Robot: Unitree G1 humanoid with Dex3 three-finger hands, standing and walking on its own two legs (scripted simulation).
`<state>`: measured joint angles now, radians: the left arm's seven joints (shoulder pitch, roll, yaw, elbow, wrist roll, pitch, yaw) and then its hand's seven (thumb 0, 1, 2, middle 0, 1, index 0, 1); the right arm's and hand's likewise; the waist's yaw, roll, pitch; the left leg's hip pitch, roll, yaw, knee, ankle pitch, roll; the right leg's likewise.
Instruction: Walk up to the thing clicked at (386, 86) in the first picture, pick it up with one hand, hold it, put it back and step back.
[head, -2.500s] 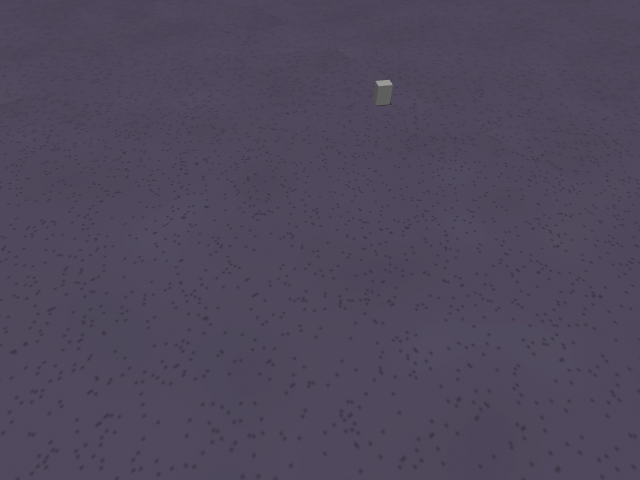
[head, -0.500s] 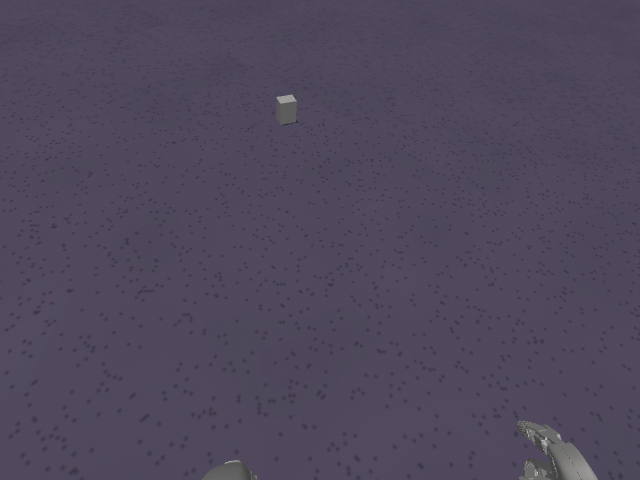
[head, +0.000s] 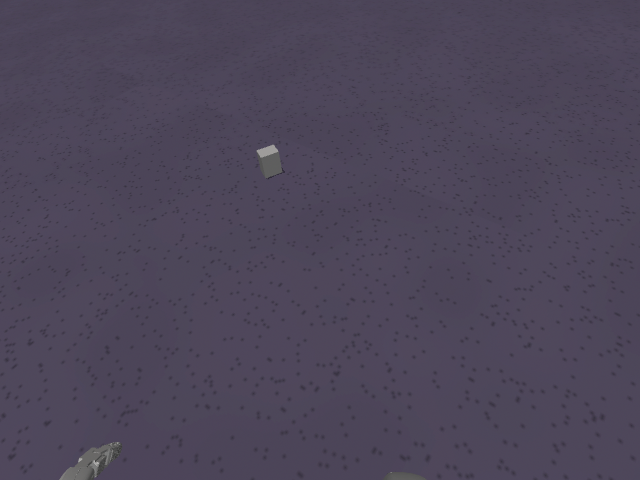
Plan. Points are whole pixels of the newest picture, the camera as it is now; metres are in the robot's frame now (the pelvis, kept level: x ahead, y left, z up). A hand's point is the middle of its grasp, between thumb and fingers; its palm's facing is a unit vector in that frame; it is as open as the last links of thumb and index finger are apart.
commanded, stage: walk up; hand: left
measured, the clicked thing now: (269, 161) +1.55 +0.27 -0.70
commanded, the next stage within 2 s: none
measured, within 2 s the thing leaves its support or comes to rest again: neither
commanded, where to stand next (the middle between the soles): +1.22 +0.10 m, yaw +1 degrees
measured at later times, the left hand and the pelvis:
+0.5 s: hand (140, 370) +0.31 +0.32 -0.15, palm faces +0.00 -0.94 -0.34, open 7.4 cm; pelvis +0.28 +0.05 +0.01, yaw +1 degrees
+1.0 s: hand (195, 223) +0.60 +0.27 -0.10, palm faces +0.02 -0.92 -0.40, open 7.4 cm; pelvis +0.52 +0.00 +0.01, yaw +1 degrees
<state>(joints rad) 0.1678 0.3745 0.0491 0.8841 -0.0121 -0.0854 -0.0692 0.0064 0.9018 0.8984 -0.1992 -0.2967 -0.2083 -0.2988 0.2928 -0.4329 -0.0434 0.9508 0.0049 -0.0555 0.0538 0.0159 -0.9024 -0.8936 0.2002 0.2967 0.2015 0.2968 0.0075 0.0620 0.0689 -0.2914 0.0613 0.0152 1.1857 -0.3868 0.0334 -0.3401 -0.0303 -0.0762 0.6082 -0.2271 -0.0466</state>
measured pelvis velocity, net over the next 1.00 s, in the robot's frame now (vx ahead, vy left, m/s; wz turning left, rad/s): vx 0.52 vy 0.00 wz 0.01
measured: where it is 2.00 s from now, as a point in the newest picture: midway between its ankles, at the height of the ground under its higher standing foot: (316, 275)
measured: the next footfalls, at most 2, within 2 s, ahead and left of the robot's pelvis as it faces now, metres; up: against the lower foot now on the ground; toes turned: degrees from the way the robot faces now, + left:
left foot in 0.34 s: +0.36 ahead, +0.15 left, +0.00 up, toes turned +6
right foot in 0.82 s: +0.62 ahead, -0.10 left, +0.00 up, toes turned -4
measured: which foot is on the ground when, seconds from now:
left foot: up 0.00-0.32, down 0.34-0.84, up 0.86-1.00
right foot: down 0.00-0.38, up 0.40-0.80, down 0.82-1.00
